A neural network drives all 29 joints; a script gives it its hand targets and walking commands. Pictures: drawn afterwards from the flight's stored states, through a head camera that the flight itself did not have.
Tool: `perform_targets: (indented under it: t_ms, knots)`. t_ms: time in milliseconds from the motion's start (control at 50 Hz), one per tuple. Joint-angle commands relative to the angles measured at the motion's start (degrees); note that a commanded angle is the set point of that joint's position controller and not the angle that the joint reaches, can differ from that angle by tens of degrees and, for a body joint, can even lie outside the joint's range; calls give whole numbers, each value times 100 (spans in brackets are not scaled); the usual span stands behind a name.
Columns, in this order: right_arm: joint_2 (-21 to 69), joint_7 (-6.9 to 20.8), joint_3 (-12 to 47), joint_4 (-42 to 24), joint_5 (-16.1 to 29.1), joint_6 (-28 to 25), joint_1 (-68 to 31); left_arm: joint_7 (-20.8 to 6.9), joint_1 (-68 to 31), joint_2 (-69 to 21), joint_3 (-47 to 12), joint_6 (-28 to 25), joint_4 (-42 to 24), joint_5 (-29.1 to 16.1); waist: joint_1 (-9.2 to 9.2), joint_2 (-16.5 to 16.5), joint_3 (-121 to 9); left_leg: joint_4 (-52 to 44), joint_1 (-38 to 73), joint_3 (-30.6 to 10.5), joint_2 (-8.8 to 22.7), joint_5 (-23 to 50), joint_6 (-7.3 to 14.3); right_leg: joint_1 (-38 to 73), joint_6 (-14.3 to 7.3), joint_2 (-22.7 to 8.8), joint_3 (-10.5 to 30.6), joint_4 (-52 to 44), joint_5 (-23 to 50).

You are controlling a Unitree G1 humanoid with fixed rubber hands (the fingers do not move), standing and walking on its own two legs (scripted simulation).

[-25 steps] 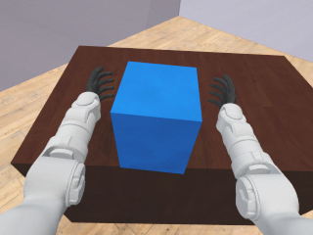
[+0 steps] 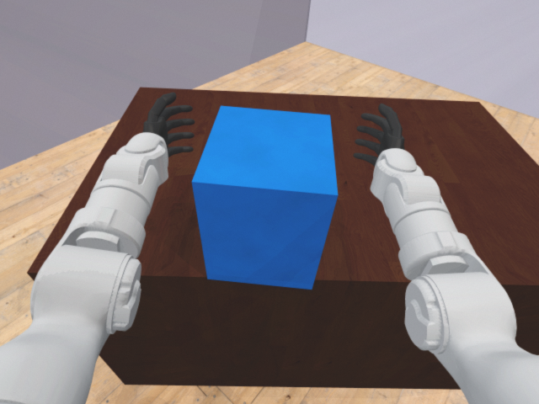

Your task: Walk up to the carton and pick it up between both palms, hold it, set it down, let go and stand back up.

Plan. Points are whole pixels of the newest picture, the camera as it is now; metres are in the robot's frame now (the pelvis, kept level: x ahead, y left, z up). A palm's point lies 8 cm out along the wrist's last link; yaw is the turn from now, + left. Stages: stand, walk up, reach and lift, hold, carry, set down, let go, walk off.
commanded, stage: set down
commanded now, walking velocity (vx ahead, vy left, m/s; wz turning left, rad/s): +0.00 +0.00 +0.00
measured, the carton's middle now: (267, 199) +0.46 +0.01 +0.05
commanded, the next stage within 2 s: none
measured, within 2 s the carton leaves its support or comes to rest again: neither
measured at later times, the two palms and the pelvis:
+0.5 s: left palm (138, 203) +0.38 +0.21 +0.11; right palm (401, 216) +0.36 -0.19 +0.12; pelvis +0.00 +0.00 +0.00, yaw +0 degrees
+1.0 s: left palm (126, 254) +0.33 +0.22 +0.06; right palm (407, 261) +0.30 -0.19 +0.09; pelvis +0.00 +0.00 +0.00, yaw +0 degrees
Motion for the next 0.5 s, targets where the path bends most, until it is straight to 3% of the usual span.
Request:
perform_targets:
  t_ms: [0, 20, 40, 60, 80, 100, 120, 140, 160, 180, 200, 220, 280, 300, 340, 360, 380, 400, 440, 460, 480]
  knots:
    - [-848, 10, 123, -1302, 441, -186, -2352, -92, -2555, 1315, 26, -237, -1441, -30, -670, 307, -2752, -952, 621, 365, -355, 709, -133, 1994, -157, 340, -468, -239, 1040]
    - [-918, 7, 207, -1011, 505, -192, -2410, -108, -2578, 1281, 12, -253, -1300, -51, -610, 472, -2696, -912, 529, 342, -353, 890, -174, 1951, -192, 309, -453, -229, 1098]
    - [-914, -1, 238, -1210, 501, -186, -2229, -137, -2338, 1328, 136, -241, -1507, 15, -571, 279, -2761, -895, 672, 394, -355, 960, -160, 2143, -138, 336, -434, -224, 1151]
    - [-811, 15, 343, -992, 466, -204, -1881, -181, -2047, 1170, 124, -193, -1351, 142, -577, 388, -2463, -913, 792, 370, -391, 1059, -163, 2049, -177, 354, -426, -263, 1245]
    - [-723, -16, 520, -1020, 517, -314, -955, -257, -1174, 906, 226, -139, -1811, 405, -582, 339, -2394, -937, 1107, 352, -349, 1505, -214, 2456, -187, 390, -418, -266, 1688]
    - [-758, -37, 487, -1396, 590, -389, -1365, -285, -1542, 1204, 418, -182, -2138, 419, -371, 400, -2764, -854, 1170, 469, -404, 1641, -233, 2407, -154, 391, -399, -265, 1636]
    - [-634, -47, 608, -1529, 718, -420, -1103, -284, -1212, 1135, 447, -161, -2246, 443, -339, 418, -2569, -877, 1221, 443, -381, 1776, -252, 2410, -132, 416, -392, -288, 1644]
    - [-554, -25, 754, -1823, 792, -512, -976, -308, -1157, 1265, 648, -154, -2597, 548, -122, 386, -2534, -894, 1180, 501, -435, 1775, -196, 2471, -122, 406, -344, -325, 1572]
    - [-618, -59, 545, -2141, 759, -517, -1109, -302, -1328, 1269, 630, -145, -2753, 493, -206, 435, -2486, -962, 1106, 507, -418, 1477, -205, 2353, -115, 397, -392, -367, 1264]
    - [-528, -37, 705, -2248, 845, -546, -776, -299, -1042, 1320, 728, -164, -2977, 510, -55, 423, -2302, -976, 1081, 499, -418, 1381, -165, 2337, -112, 394, -370, -401, 1076]
    - [-731, -42, 222, -2658, 668, -457, -1927, -245, -2286, 1584, 579, -171, -3211, 204, -208, 509, -2635, -952, 860, 611, -463, 987, -166, 1844, -91, 382, -436, -364, 611]
    - [-823, 36, 132, -2698, 687, -347, -2395, -152, -2715, 1652, 428, -200, -3093, -73, -206, 574, -2602, -1027, 540, 498, -406, 413, -140, 1430, -128, 362, -476, -364, 86]
    - [-601, 91, 568, -2637, 679, -391, -565, -193, -910, 1172, 476, -212, -3091, 151, -128, 327, -2334, -1058, 828, 356, -374, 623, -94, 1969, -188, 363, -360, -294, 585]
    - [-571, 56, 475, -2759, 635, -351, -775, -259, -1058, 1270, 525, -193, -3149, 111, -130, 250, -2363, -1065, 722, 419, -391, 667, -70, 2064, -146, 340, -347, -312, 644]
    - [-423, 66, 659, -2559, 637, -402, 165, -379, -153, 991, 580, -86, -3042, 377, -172, 288, -1758, -1142, 938, 385, -384, 899, -85, 2194, -178, 370, -345, -394, 915]
    - [-414, 43, 698, -2874, 741, -530, 521, -435, 155, 989, 642, -95, -3531, 466, -73, 399, -2007, -1099, 1152, 430, -394, 1287, -119, 2307, -177, 366, -311, -411, 1097]
    - [-478, 38, 490, -3041, 625, -563, -289, -402, -596, 1177, 732, -135, -3568, 350, -13, 474, -2063, -1072, 904, 499, -416, 1009, -178, 2005, -159, 375, -366, -390, 689]
    - [-389, 67, 684, -3269, 820, -597, 542, -373, 117, 1134, 826, -180, -3883, 405, 99, 395, -2097, -1106, 1061, 483, -415, 1133, -139, 2102, -167, 381, -315, -438, 757]
    - [-491, 84, 651, -3709, 812, -618, 230, -401, -98, 1244, 782, -146, -4109, 287, 119, 398, -2214, -1080, 924, 508, -415, 946, -90, 1973, -174, 352, -353, -408, 519]
    - [-343, 102, 750, -3652, 721, -585, 738, -397, 343, 1173, 852, -150, -4276, 335, 140, 377, -1980, -1112, 969, 486, -415, 1075, -84, 2082, -161, 351, -304, -409, 683]
    - [-508, 100, 599, -3573, 714, -509, 194, -413, -116, 1221, 720, -56, -3942, 294, 120, 446, -1711, -1217, 687, 492, -393, 418, -66, 1838, -196, 313, -276, -466, 95]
